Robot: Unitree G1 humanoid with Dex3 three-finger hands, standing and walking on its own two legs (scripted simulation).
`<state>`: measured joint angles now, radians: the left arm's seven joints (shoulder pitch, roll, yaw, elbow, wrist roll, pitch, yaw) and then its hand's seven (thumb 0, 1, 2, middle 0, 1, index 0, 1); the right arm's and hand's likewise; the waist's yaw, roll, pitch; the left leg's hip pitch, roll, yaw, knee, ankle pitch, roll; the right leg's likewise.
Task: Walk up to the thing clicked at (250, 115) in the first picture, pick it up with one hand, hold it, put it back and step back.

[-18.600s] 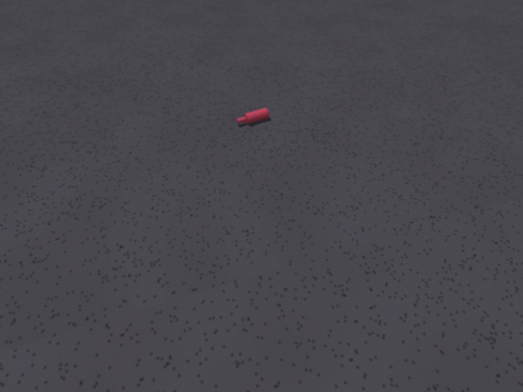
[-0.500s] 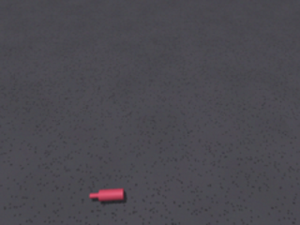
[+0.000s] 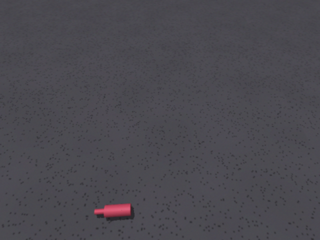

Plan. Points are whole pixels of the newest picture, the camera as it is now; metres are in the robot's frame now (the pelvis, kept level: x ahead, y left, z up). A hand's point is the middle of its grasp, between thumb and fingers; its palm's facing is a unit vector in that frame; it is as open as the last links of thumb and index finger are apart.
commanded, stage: stand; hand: left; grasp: from above
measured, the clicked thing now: (113, 210) +0.40 +0.25 -0.75
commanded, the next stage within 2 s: rise first in 0.62 s
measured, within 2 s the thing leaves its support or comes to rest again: neither
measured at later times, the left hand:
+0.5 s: hand out of the picture +0.06 +0.26 -0.16, palm faces -0.03 -0.94 -0.34, open 7.4 cm
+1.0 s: hand out of the picture +0.16 +0.25 -0.17, palm faces -0.03 -0.94 -0.35, open 9.7 cm
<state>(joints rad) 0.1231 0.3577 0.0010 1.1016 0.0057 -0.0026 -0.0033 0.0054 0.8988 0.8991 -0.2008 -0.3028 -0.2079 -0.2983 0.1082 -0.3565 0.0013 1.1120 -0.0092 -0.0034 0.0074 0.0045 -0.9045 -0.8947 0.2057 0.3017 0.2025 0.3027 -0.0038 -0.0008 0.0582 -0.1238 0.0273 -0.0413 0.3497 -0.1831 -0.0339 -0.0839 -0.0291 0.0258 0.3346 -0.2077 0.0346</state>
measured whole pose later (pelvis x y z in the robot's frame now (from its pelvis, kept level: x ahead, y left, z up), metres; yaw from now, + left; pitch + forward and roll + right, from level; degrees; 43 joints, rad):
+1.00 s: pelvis -0.02 +0.00 -0.02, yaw -1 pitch +6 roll +0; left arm -0.04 0.35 0.16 0.99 0.12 0.02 -0.04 0.01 0.35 0.93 -0.11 -0.81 -0.13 -0.79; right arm 0.21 -0.25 -0.03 0.78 0.02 -0.04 -0.02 0.01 -0.90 -0.89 0.20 0.30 0.20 0.30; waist -0.03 -0.02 0.00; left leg -0.47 0.03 -0.04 0.65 -0.29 -0.04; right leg -0.44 -0.02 0.04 0.65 -0.32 0.03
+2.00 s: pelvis -0.05 +0.01 -0.23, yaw -2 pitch +31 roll -3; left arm 0.01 0.44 0.13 0.58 0.58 -0.04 0.08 0.00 -0.54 0.96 -0.07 -1.07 -0.08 -1.06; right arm 0.08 -0.28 -0.05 0.58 -0.01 -0.18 0.04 0.01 -0.90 -0.89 0.21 0.30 0.20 0.30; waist -0.03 0.00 -0.19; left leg -1.58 0.01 -0.10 1.70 -0.66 -0.04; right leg -1.52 0.01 0.03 1.68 -0.70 0.06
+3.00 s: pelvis -0.10 +0.02 -0.43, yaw -7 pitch +33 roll -8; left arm -0.75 0.68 0.11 1.28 1.25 -0.26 0.39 0.00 -0.52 1.00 -0.08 -1.03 -0.10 -1.01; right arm 0.10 -0.25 0.00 0.77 -0.12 -0.03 0.11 0.00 -0.91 -0.90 0.21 0.30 0.20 0.30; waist -0.14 -0.01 -0.11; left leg -2.25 -0.03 -0.17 2.33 -0.66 -0.04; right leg -2.15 0.06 0.01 2.26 -0.71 0.06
